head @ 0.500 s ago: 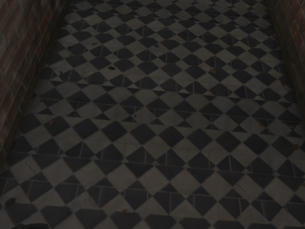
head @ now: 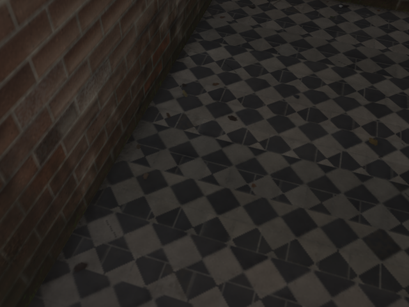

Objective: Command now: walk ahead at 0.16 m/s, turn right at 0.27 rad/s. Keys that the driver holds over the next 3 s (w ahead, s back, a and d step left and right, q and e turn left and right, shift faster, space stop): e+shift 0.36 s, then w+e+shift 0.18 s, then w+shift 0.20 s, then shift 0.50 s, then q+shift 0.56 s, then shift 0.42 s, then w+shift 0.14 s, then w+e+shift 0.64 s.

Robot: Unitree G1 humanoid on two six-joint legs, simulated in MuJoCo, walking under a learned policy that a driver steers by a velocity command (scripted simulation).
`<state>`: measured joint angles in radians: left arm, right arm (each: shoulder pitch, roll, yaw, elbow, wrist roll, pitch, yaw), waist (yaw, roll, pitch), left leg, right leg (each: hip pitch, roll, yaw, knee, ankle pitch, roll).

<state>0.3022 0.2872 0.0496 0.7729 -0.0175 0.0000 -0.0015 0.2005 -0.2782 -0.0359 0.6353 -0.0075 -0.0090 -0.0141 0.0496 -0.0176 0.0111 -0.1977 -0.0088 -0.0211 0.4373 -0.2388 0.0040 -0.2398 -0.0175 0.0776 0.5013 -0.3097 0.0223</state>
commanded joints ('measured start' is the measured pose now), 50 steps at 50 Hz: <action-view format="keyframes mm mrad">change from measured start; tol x32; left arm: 1 -122 126 22 -140 -8 -39 -4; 50 -23 96 21 -184 15 -30 14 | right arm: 1 139 -254 -85 -38 -29 4 -20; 50 31 -100 -24 53 -6 -104 40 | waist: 1 -121 209 -79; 21 36 -263 -191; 42 -88 -108 -36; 44 -73 437 -267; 50 -45 130 -73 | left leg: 1 245 398 -345 -126 251 231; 19 130 282 231 235 754 90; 22 -658 -38 -76 920 -371 -25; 42 14 41 5 39 162 22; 45 418 397 -696 -143 53 245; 50 128 244 -187 -115 690 192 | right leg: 1 -367 3 -35 366 -295 21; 6 -465 -59 -41 608 -61 86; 19 -13 57 -233 85 78 -85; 22 566 -323 821 -289 -552 -479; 39 36 -172 273 -240 -53 -226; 42 42 -88 208 36 276 -147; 45 -481 89 133 792 -268 -4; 50 -341 -29 32 623 -71 10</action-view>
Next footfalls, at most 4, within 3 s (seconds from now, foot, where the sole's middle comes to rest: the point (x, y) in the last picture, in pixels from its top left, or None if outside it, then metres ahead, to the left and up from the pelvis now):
0.40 right None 0.13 -0.13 -0.77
0.84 left None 0.47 -0.02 -0.78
1.26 right None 0.45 -0.28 -0.78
1.62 left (224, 294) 0.54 -0.02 -0.78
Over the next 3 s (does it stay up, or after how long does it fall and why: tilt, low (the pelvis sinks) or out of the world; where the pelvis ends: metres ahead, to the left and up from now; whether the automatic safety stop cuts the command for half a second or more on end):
stays up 0.82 -0.18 -0.05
